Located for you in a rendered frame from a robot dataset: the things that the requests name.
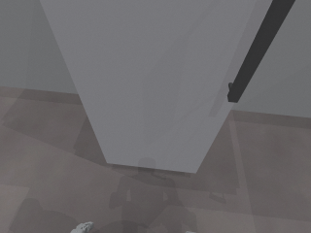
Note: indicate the fridge door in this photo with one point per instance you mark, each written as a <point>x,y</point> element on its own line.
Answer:
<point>153,75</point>

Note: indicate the handle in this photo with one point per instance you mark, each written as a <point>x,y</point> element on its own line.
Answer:
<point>269,27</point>

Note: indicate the robot left hand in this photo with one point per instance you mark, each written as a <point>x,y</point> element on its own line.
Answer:
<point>83,227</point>

